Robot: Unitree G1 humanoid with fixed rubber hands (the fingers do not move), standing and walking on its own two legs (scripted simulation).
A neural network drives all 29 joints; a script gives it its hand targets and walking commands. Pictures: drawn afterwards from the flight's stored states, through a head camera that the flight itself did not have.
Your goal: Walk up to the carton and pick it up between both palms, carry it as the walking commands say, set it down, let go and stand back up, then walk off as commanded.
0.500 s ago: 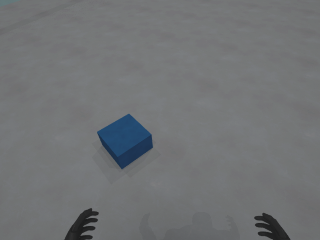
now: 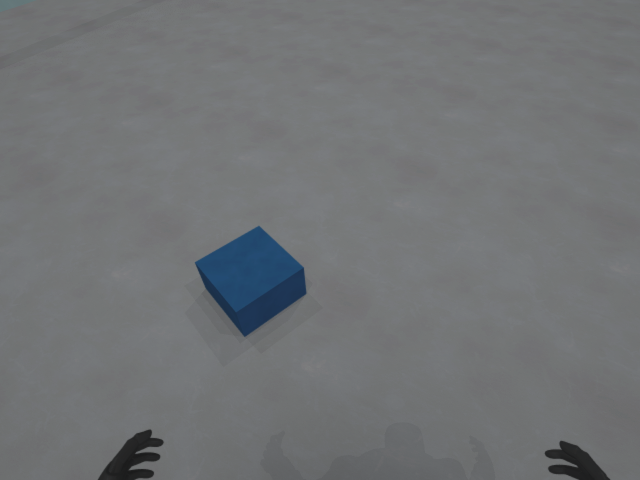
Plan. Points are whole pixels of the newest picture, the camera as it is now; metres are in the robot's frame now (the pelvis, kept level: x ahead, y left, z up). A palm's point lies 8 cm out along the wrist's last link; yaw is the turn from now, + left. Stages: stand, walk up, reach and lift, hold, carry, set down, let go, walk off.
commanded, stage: stand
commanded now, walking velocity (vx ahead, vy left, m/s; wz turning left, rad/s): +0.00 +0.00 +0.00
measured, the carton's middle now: (252, 278) +0.94 +0.34 -0.67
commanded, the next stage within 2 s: walk up in 0.48 s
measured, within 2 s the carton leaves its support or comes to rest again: neither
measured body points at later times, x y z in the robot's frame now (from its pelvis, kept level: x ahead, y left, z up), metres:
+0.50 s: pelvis +0.00 +0.00 +0.02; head +0.00 +0.00 +0.47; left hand +0.13 +0.31 -0.08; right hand +0.13 -0.31 -0.08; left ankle +0.01 +0.12 -0.72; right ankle +0.01 -0.12 -0.72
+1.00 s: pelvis +0.05 +0.06 +0.02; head +0.07 +0.07 +0.47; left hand +0.00 +0.36 -0.11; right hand +0.25 -0.17 -0.09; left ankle +0.11 +0.25 -0.67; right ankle +0.01 -0.13 -0.72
